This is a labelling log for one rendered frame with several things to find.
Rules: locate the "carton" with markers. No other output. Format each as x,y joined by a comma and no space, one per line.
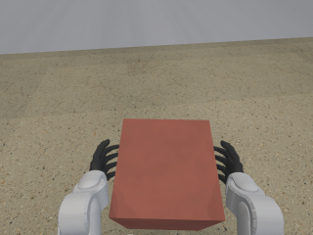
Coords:
166,176

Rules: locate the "right robot hand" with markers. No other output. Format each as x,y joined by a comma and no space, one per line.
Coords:
231,161

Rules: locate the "left robot hand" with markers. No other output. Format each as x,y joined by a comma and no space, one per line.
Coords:
100,159

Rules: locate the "right robot forearm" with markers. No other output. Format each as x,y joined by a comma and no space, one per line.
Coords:
256,213

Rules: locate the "left robot forearm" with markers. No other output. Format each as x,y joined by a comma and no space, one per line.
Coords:
80,211

